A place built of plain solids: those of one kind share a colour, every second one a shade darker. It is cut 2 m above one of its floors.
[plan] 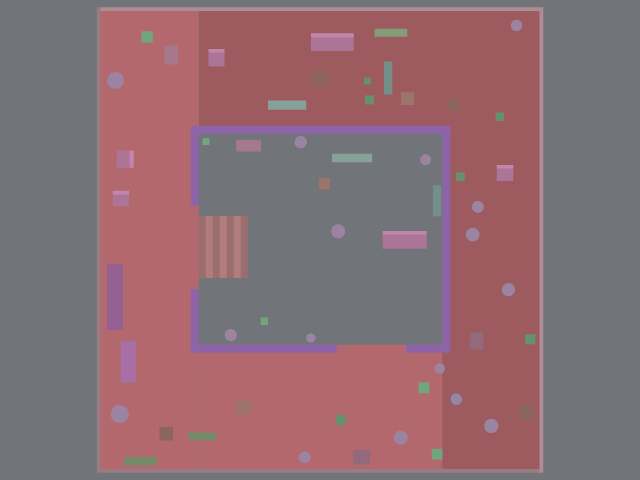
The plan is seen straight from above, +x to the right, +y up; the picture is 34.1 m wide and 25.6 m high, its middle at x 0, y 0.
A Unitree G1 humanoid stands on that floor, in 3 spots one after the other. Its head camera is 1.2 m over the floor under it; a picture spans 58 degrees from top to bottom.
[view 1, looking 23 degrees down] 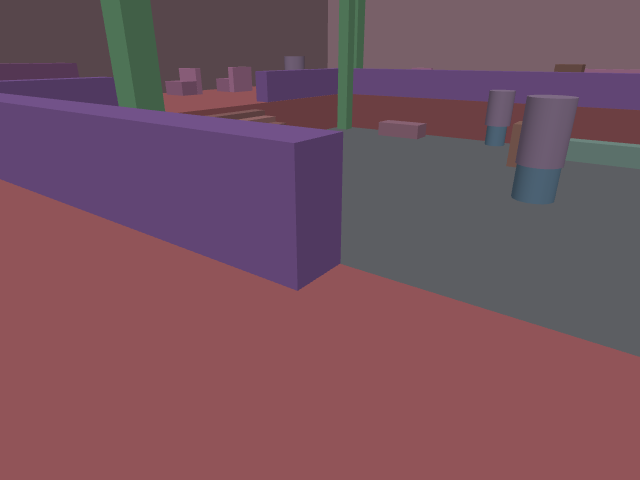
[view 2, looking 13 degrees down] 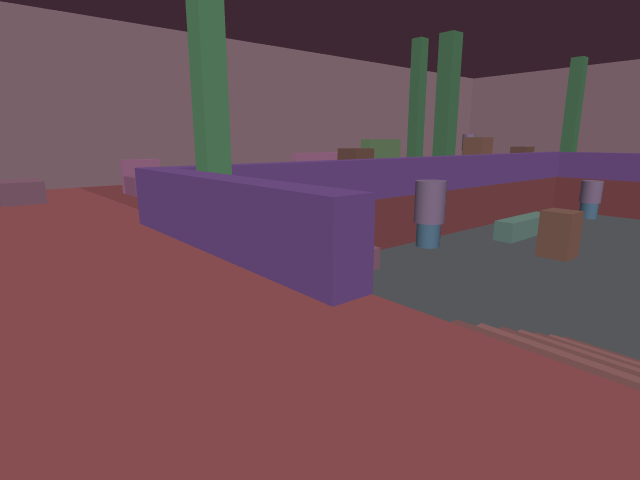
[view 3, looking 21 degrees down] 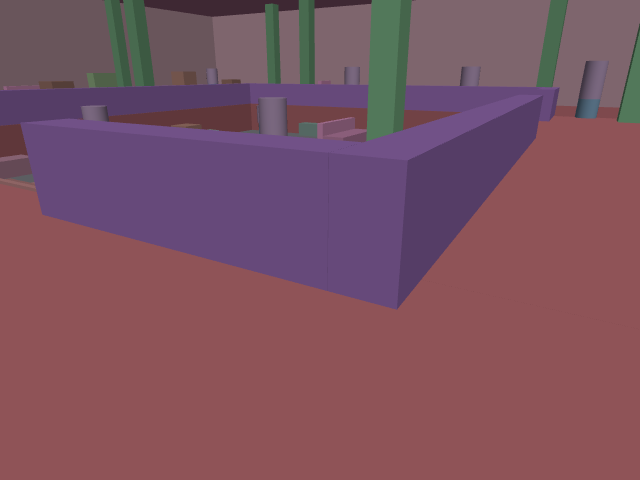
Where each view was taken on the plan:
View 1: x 2.23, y -7.64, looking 126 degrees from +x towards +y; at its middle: planter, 2.46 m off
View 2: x -8.89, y -0.41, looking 50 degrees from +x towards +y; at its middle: planter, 3.19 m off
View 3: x -8.89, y -6.68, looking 30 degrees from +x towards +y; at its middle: planter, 2.47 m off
